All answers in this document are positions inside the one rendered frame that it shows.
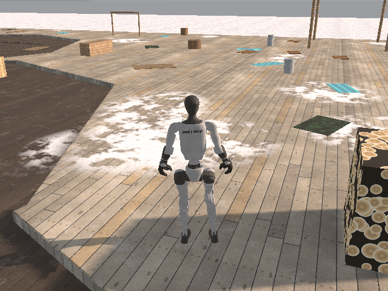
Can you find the right robot shin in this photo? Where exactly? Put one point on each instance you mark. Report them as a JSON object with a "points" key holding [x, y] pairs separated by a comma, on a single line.
{"points": [[211, 211]]}

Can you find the left robot upper arm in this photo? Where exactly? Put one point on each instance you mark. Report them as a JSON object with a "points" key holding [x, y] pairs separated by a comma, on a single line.
{"points": [[174, 127]]}

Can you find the right robot upper arm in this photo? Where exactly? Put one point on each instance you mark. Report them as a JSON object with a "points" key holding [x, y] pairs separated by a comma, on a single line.
{"points": [[211, 126]]}

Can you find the left robot thigh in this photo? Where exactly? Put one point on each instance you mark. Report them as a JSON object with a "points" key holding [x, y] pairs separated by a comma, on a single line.
{"points": [[181, 184]]}

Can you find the left robot forearm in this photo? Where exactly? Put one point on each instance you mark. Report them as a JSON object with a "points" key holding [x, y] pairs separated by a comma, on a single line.
{"points": [[164, 158]]}

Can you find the right robot forearm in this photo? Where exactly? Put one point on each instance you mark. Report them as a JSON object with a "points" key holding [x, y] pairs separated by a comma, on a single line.
{"points": [[224, 157]]}

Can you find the robot left hand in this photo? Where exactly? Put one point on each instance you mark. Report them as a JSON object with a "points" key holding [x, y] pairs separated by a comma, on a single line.
{"points": [[167, 167]]}

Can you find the robot right hand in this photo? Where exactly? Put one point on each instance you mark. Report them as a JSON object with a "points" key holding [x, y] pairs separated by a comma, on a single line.
{"points": [[230, 167]]}

